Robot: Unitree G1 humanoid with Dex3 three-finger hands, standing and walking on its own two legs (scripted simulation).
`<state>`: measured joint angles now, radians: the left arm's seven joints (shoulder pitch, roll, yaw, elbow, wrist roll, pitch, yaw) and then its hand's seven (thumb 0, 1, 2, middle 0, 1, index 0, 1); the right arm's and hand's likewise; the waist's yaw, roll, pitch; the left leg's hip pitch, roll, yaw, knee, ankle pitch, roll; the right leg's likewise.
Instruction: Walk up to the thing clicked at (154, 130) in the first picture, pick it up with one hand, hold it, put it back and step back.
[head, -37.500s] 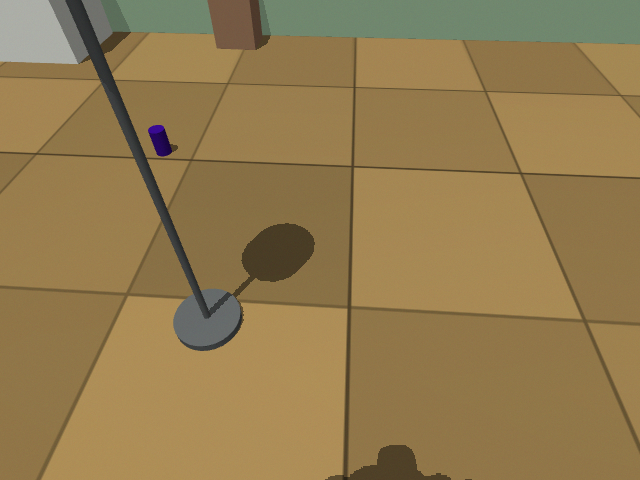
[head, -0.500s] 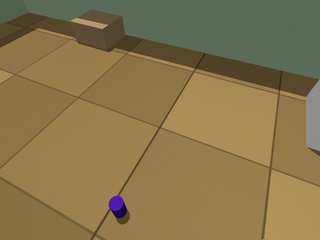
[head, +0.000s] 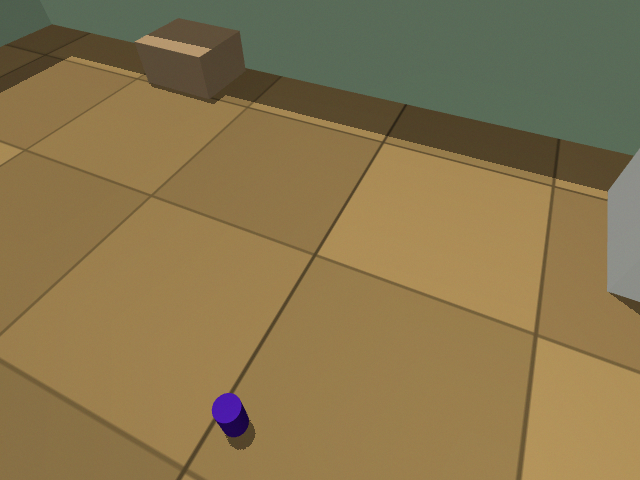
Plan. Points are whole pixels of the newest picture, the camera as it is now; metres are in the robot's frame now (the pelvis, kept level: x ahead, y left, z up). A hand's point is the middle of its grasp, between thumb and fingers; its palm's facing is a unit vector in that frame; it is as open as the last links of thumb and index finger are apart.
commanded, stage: stand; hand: left
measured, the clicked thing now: (231, 415) +0.42 +0.27 -0.71
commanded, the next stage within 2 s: walk up in 0.34 s
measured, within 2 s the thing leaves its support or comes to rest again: neither
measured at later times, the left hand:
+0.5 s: hand out of the picture +0.09 +0.27 -0.16, palm faces -0.01 -0.93 -0.36, open 7.3 cm
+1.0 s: hand out of the picture -0.02 +0.29 -0.19, palm faces -0.11 -0.91 -0.39, open 7.3 cm
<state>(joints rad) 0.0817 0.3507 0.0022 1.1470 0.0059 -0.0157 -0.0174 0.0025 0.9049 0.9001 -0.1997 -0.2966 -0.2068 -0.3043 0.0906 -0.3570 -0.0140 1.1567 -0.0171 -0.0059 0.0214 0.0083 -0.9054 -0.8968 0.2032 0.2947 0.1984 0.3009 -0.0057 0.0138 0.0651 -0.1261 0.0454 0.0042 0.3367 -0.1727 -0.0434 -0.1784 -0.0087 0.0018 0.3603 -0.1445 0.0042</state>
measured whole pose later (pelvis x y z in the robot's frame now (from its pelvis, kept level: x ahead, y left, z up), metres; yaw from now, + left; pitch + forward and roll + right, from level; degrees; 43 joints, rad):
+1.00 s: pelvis -0.13 +0.03 -0.03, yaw -5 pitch -2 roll +0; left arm 0.13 0.39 0.06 0.90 0.01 0.06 0.01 0.00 0.91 0.90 -0.20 -0.30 -0.21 -0.30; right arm 0.06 -0.38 -0.04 0.87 -0.03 0.04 -0.01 0.01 -0.90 -0.90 0.21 0.30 0.20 0.30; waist 0.01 -0.01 0.21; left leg -0.43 0.05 0.08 0.68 -0.22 0.02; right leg -0.23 0.02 0.06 0.69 -0.43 0.02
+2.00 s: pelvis -0.32 +0.02 -0.02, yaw -2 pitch -3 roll +2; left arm 0.20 0.37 0.06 0.95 0.02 0.00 -0.02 0.00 0.90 0.90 -0.20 -0.30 -0.21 -0.30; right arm 0.25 -0.36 -0.05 0.99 -0.03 -0.01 0.02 0.01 -0.91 -0.90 0.20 0.29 0.20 0.30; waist 0.02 -0.02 0.08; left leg -0.21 -0.05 -0.02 0.52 -0.26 0.01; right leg -0.21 -0.04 0.05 0.61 -0.35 0.01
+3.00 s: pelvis -0.29 +0.02 -0.01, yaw +1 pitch -3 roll +0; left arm 0.11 0.34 0.02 1.03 0.01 -0.02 -0.01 0.00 0.90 0.90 -0.20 -0.30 -0.21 -0.30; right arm 0.14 -0.37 -0.04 1.04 -0.02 -0.01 0.01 0.01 -0.91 -0.90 0.20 0.29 0.20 0.30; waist 0.00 0.02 0.11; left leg -0.20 -0.01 -0.02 0.53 -0.25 0.00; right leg -0.21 -0.03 -0.05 0.55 -0.29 0.00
